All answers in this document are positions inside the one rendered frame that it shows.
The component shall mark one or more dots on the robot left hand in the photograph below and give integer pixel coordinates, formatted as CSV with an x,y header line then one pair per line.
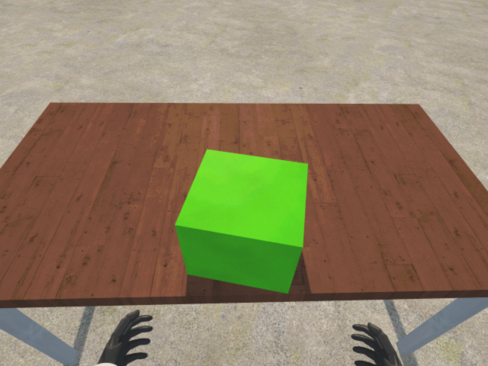
x,y
115,351

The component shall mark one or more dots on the carton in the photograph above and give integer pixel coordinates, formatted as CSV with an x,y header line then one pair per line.
x,y
243,220

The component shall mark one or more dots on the robot right hand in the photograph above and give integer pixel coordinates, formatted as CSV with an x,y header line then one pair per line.
x,y
383,354

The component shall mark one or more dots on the table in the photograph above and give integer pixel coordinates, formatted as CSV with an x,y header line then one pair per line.
x,y
90,197

